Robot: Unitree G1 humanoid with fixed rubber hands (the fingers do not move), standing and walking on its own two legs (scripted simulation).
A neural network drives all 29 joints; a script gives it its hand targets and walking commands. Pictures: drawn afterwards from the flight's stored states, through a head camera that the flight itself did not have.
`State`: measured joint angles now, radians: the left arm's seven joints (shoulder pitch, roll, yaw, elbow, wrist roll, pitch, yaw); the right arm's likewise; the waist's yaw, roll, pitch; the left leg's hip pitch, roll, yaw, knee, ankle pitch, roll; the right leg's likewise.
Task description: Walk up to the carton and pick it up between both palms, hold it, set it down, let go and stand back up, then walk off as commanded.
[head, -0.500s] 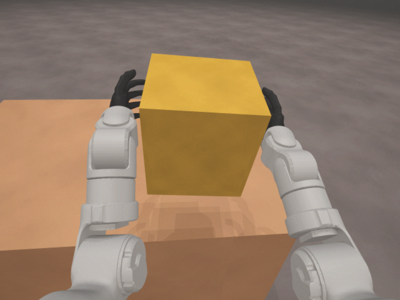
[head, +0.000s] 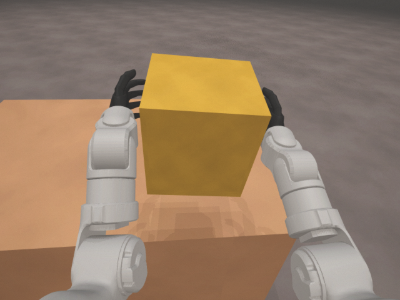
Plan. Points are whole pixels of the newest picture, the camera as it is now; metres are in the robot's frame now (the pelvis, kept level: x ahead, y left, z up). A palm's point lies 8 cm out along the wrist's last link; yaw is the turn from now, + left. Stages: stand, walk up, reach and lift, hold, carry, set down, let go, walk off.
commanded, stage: hold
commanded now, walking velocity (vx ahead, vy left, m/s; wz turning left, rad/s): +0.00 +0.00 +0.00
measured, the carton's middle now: (198, 128) +0.39 +0.00 +0.21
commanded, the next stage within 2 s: none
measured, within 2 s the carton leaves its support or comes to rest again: neither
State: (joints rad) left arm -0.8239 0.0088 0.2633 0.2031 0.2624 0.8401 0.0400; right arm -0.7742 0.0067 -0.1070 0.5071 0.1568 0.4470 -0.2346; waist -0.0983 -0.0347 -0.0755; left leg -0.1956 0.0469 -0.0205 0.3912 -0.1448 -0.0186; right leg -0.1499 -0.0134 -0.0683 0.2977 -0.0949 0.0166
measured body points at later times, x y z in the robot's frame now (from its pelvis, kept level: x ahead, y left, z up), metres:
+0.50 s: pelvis +0.00 +0.00 +0.00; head -0.05 +0.03 +0.45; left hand +0.40 +0.14 +0.25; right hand +0.39 -0.14 +0.22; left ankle +0.05 +0.13 -0.75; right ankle +0.04 -0.13 -0.75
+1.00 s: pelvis +0.00 +0.00 +0.00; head -0.05 +0.03 +0.45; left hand +0.40 +0.14 +0.25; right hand +0.39 -0.14 +0.22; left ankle +0.05 +0.13 -0.75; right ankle +0.04 -0.13 -0.75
